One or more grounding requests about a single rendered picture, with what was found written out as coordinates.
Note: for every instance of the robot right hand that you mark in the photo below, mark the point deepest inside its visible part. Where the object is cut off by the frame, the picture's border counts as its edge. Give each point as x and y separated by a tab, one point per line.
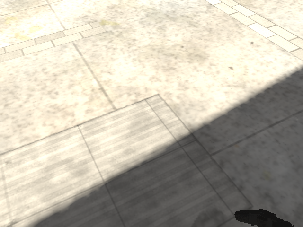
261	218

